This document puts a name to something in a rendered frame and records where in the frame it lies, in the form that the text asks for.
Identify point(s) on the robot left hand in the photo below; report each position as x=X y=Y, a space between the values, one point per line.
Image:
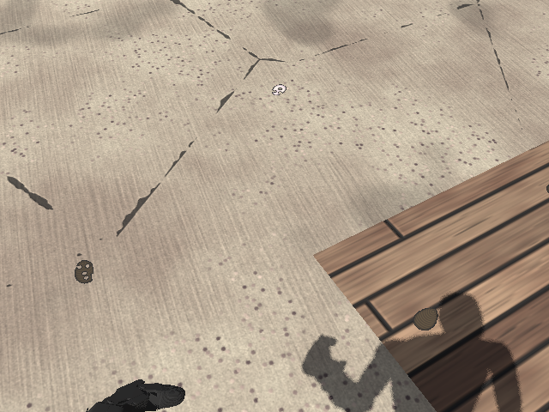
x=140 y=397

